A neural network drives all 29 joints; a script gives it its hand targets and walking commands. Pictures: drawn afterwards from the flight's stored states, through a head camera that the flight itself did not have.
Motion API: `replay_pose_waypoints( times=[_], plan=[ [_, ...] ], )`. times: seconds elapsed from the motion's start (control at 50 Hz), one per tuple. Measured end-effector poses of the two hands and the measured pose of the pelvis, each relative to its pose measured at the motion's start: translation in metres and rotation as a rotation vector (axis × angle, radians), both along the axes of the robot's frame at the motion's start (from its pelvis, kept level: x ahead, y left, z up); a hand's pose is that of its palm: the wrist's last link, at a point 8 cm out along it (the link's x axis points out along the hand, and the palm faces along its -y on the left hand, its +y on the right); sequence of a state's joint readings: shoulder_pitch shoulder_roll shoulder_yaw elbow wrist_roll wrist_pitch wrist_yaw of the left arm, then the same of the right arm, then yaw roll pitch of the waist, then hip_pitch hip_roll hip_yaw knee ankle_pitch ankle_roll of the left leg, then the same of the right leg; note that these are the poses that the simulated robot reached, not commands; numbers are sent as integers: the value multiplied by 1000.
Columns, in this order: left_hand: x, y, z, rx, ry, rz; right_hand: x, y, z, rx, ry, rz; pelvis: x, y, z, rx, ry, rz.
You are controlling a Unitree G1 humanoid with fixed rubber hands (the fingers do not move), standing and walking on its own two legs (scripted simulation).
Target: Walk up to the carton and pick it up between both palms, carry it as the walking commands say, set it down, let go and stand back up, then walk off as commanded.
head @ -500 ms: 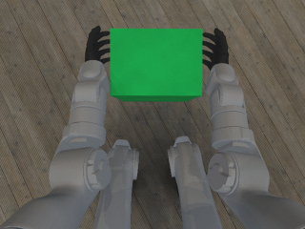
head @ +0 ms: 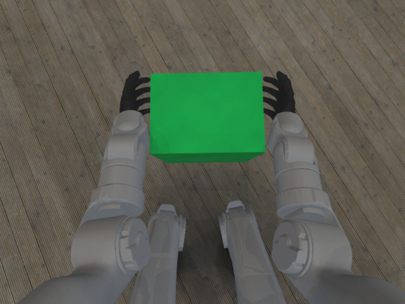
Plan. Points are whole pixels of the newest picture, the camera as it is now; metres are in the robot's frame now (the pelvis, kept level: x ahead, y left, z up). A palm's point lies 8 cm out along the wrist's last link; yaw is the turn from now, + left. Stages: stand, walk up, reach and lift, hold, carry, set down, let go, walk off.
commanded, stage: reach and lift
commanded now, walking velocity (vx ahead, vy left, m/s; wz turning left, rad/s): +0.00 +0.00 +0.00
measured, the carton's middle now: (206, 125) +0.47 -0.02 -0.14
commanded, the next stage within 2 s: none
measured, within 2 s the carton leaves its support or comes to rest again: neither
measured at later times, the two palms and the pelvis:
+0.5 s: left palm (118, 105) +0.45 +0.13 +0.02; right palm (300, 106) +0.44 -0.16 +0.03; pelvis +0.02 +0.00 +0.07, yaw +0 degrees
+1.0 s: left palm (98, 90) +0.44 +0.13 +0.10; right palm (327, 93) +0.42 -0.16 +0.11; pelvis +0.05 +0.00 +0.14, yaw -1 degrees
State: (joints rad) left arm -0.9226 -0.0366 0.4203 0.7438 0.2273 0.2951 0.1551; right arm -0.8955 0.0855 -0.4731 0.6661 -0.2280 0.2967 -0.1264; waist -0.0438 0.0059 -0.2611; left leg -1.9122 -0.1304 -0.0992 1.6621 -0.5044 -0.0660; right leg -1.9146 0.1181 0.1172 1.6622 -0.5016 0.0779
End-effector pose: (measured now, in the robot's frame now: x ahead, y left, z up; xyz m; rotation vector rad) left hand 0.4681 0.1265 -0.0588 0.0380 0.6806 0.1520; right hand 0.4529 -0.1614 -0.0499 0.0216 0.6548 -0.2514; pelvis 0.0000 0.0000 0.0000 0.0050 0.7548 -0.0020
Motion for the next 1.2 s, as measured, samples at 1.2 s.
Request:
replay_pose_waypoints(
  times=[1.2],
  plan=[
    [-39,4,187,-28,5,-17,-41,2,186,28,-10,-16,58,-3,168,-6,-256,-13]
  ],
)
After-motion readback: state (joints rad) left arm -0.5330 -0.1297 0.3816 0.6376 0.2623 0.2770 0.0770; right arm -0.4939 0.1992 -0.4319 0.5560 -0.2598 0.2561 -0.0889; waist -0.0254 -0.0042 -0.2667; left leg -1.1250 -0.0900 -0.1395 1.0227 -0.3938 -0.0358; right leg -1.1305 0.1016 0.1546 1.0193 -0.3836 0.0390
